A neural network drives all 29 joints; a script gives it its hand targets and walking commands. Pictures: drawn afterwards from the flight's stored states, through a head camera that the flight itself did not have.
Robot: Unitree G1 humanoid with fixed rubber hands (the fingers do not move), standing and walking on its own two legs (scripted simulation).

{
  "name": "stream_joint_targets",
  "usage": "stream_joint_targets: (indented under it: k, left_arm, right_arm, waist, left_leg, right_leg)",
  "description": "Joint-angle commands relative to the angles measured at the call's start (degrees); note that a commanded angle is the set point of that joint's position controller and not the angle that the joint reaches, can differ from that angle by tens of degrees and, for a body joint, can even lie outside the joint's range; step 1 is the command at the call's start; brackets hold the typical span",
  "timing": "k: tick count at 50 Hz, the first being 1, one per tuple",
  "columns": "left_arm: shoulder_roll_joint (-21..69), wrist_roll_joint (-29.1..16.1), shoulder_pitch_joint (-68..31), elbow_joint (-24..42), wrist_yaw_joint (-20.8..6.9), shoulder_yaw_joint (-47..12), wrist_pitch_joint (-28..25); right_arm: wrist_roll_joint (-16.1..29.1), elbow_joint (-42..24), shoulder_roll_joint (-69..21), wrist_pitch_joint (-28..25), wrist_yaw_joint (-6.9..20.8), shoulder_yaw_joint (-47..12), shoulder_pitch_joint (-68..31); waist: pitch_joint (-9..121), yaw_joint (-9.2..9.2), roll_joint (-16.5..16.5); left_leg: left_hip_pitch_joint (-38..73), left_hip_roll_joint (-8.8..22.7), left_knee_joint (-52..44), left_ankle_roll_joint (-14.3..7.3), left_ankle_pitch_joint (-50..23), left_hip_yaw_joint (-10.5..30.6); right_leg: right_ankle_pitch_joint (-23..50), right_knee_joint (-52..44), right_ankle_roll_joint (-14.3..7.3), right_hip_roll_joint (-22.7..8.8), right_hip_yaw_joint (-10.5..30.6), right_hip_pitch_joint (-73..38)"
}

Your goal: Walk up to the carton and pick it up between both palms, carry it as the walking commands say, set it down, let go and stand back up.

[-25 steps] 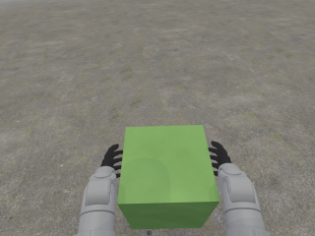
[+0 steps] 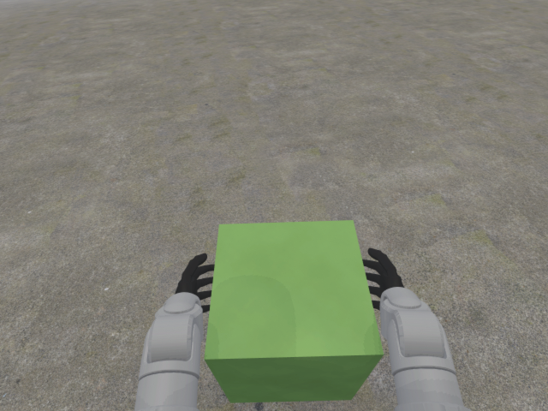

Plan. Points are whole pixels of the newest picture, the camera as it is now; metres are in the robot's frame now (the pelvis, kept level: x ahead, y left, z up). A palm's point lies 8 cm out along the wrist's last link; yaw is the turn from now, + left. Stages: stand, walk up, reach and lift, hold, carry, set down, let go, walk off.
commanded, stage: hold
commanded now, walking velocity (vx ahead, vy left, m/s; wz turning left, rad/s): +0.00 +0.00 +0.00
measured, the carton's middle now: (288, 316) +0.29 +0.00 -0.03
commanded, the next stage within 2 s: carry in 0.30 s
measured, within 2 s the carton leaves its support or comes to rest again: neither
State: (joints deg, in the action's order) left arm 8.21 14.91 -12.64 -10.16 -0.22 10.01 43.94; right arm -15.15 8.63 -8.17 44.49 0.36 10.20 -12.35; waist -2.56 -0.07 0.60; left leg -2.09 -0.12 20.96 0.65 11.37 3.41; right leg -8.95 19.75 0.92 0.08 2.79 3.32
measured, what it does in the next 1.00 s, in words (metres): steps to the right: left foot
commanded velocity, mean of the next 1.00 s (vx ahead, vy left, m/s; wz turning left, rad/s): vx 0.00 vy -0.22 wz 0.00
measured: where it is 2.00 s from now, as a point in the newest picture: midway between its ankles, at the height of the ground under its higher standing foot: outside the picture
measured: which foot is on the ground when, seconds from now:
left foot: down 0.00-0.54, up 0.56-0.78, down 0.80-1.00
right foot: down 0.00-0.80, up 0.82-1.00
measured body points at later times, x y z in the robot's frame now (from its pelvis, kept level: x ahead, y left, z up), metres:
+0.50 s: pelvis +0.00 -0.03 -0.02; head -0.01 -0.03 +0.43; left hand +0.30 +0.13 +0.05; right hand +0.30 -0.17 +0.05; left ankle +0.01 +0.13 -0.75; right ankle +0.02 -0.14 -0.74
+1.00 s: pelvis -0.02 -0.14 -0.01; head -0.01 -0.13 +0.44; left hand +0.24 +0.04 +0.06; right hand +0.27 -0.26 +0.07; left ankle -0.03 +0.01 -0.75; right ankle +0.01 -0.30 -0.69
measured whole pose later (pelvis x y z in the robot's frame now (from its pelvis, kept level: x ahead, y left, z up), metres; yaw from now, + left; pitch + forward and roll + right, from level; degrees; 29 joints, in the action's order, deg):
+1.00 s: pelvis -0.02 -0.14 -0.01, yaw +5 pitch +6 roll -2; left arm 7.5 5.6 -7.3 23.4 6.0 5.6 70.5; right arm -6.0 -21.9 -7.6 69.1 -4.7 4.8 -7.8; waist 4.9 1.1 0.3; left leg -21.9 9.0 32.3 2.9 15.3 -5.5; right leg -22.6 54.2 2.7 -3.2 -1.5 33.7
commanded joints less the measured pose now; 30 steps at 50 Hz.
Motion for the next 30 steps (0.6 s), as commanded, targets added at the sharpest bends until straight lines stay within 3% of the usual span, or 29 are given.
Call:
stream_joint_targets:
  k: [1,14,15,16,18,20,22,24,25,26,27,28,29,30]
  left_arm:
    - [50.5,-14.3,-25.5,4.1,-12.6,-29.7,-2.3]
    - [50.8,-14.3,-25.7,3.7,-12.5,-29.6,-2.4]
    - [51.2,-15.3,-27.5,3.6,-12.7,-31.9,-2.3]
    - [52.0,-15.6,-28.4,2.4,-12.6,-31.6,-2.2]
    - [52.6,-17.4,-30.0,5.8,-12.7,-34.1,-1.4]
    - [51.8,-20.5,-31.7,10.9,-12.3,-38.5,0.3]
    - [52.5,-24.2,-30.2,16.3,-11.4,-42.8,3.1]
    - [52.5,-27.8,-27.7,22.1,-10.4,-45.5,7.3]
    - [51.8,-28.8,-25.6,23.8,-9.9,-45.8,9.5]
    - [51.1,-29.2,-23.8,24.5,-9.5,-45.9,11.5]
    - [50.1,-29.6,-23.1,25.6,-9.3,-46.1,13.4]
    - [49.5,-29.9,-22.8,27.1,-9.2,-46.6,15.1]
    - [50.3,-29.9,-22.0,29.1,-8.8,-46.4,16.6]
    - [50.4,-29.9,-20.8,31.0,-8.3,-46.7,17.9]
  right_arm:
    - [14.2,-3.5,-51.3,-2.3,12.4,-29.8,-24.7]
    - [14.2,-3.1,-51.4,-2.4,12.5,-29.7,-25.0]
    - [14.8,-2.8,-50.6,-2.3,12.8,-32.1,-26.1]
    - [15.4,-0.8,-51.3,-2.4,12.9,-31.4,-26.9]
    - [17.2,-3.2,-51.2,-2.3,12.7,-33.0,-27.5]
    - [19.9,-8.1,-51.2,-1.0,11.7,-36.8,-28.1]
    - [22.4,-14.5,-51.1,2.0,10.5,-39.7,-26.7]
    - [24.5,-21.2,-49.8,6.5,9.2,-41.0,-24.6]
    - [24.9,-22.6,-48.5,8.8,8.7,-41.0,-22.4]
    - [25.1,-23.2,-47.5,11.0,8.5,-41.4,-20.5]
    - [25.7,-24.2,-47.4,12.9,8.5,-42.2,-20.1]
    - [26.9,-25.9,-47.6,14.7,8.8,-43.5,-20.8]
    - [28.8,-27.4,-48.1,16.3,9.0,-45.2,-21.4]
    - [30.5,-30.1,-47.6,17.3,9.2,-46.5,-22.8]
  waist:
    - [12.7,-0.01,-0.3]
    - [12.7,-0.08,-0.2]
    - [15.1,0.19,-3.3]
    - [16.9,-0.33,-1.7]
    - [15.7,-0.37,5.5]
    - [17.4,-0.20,11.6]
    - [21.0,-0.28,12.4]
    - [24.0,-0.02,12.1]
    - [24.9,0.07,11.0]
    - [25.4,0.07,7.2]
    - [24.7,0.26,-1.5]
    - [23.7,0.50,-12.6]
    - [24.5,0.70,-11.5]
    - [24.2,0.58,-8.1]
  left_leg:
    - [-2.1,-5.2,-3.8,-0.7,-6.8,0.9]
    - [-2.3,-5.1,-3.8,-0.7,-6.3,0.9]
    - [-9.7,6.9,1.7,-2.5,-3.9,2.9]
    - [-10.2,9.9,1.1,-3.6,0.1,6.5]
    - [-13.5,15.7,-1.8,-6.0,5.4,14.7]
    - [-11.3,19.2,0.3,-8.7,-5.9,19.7]
    - [-6.5,19.7,4.8,-8.8,-22.0,17.9]
    - [-7.0,17.3,9.7,-6.4,-30.7,12.7]
    - [-9.7,15.6,11.9,-4.6,-29.2,9.9]
    - [-14.5,13.3,14.2,-2.6,-21.9,6.0]
    - [-22.2,8.8,20.8,-0.5,-7.1,0.6]
    - [-30.8,3.9,28.1,1.0,15.2,-5.0]
    - [-31.4,3.7,36.8,0.2,25.1,-6.1]
    - [-32.5,4.0,41.3,-0.6,24.6,-6.2]
  right_leg:
    - [5.7,-2.1,-1.0,5.4,1.3,-5.8]
    - [4.9,-2.1,-1.1,5.4,1.3,-5.4]
    - [-1.2,4.0,-1.4,-5.3,-1.4,4.1]
    - [-4.7,6.4,-1.4,-4.0,-0.7,7.0]
    - [-7.9,13.3,-0.4,-2.2,-2.0,14.2]
    - [-13.9,19.6,-0.1,-0.9,-3.2,20.6]
    - [-16.4,17.2,-0.7,-0.2,-4.2,22.7]
    - [-11.3,9.9,-1.1,1.2,-5.9,17.4]
    - [-8.2,6.1,-1.3,1.0,-6.4,13.1]
    - [-4.8,4.9,-1.9,-1.2,-4.5,8.5]
    - [4.8,2.5,-3.9,-7.8,3.3,4.1]
    - [19.0,2.0,-8.5,-16.9,11.4,1.3]
    - [23.5,2.4,-12.3,-18.5,10.5,2.4]
    - [24.5,3.2,-13.9,-17.3,8.3,3.3]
